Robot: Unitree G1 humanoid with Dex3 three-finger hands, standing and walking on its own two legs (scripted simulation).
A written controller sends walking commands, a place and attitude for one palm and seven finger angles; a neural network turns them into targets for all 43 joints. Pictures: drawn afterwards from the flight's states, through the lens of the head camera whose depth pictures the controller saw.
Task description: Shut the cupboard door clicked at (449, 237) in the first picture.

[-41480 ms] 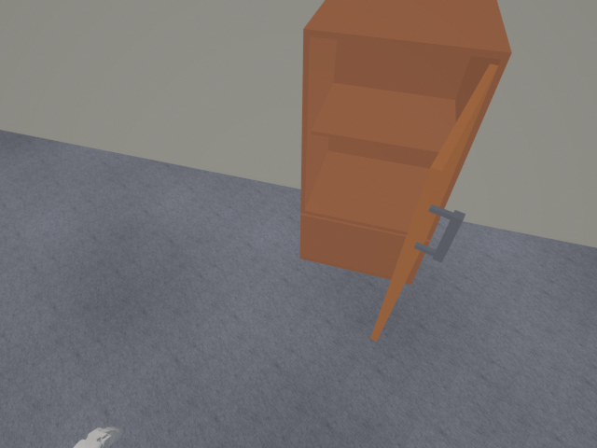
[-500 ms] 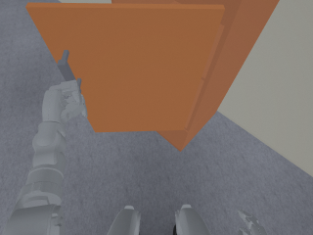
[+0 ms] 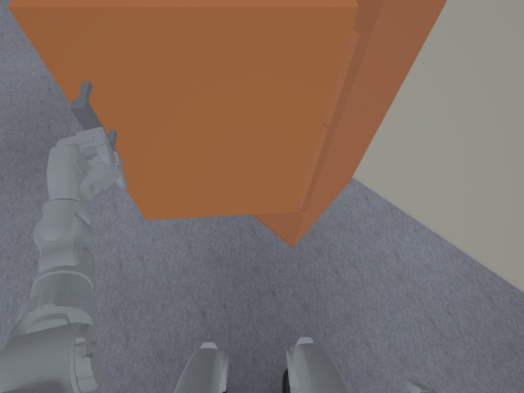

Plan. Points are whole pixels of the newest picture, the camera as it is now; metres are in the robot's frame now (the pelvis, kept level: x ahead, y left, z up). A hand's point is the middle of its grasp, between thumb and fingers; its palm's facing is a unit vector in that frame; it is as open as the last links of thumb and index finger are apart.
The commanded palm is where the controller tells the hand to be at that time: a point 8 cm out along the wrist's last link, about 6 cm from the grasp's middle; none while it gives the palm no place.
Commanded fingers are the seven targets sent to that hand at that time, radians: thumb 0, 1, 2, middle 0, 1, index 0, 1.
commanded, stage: push the door shut along its arc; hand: left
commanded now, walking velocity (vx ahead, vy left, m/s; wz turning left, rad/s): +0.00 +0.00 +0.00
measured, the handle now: (98, 123) +0.52 +0.26 +0.05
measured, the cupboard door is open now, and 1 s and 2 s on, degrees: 45 33 25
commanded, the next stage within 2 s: pull the fist back off the door in 1.60 s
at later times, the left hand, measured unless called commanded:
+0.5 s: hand (119, 146) +0.47 +0.22 +0.06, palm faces -0.03 -1.00 -0.03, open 3.1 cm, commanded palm +0.46 +0.26 +0.05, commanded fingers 0.00 0.90 0.90 -1.30 -1.50 -1.30 -1.50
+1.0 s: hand (141, 112) +0.53 +0.19 +0.07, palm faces -0.17 -0.99 -0.01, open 3.1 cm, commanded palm +0.54 +0.23 +0.05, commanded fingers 0.00 0.90 0.90 -1.30 -1.50 -1.30 -1.50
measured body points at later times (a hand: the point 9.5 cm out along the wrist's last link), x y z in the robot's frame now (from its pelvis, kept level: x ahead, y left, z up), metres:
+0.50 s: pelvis -0.01 +0.00 -0.01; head +0.12 +0.02 +0.42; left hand +0.47 +0.27 +0.06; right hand +0.05 -0.27 -0.13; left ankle +0.02 +0.12 -0.64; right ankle +0.04 -0.13 -0.64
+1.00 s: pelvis -0.02 +0.01 -0.03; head +0.15 +0.04 +0.39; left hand +0.54 +0.25 +0.07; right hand -0.01 -0.26 -0.13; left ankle +0.02 +0.12 -0.64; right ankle +0.04 -0.13 -0.64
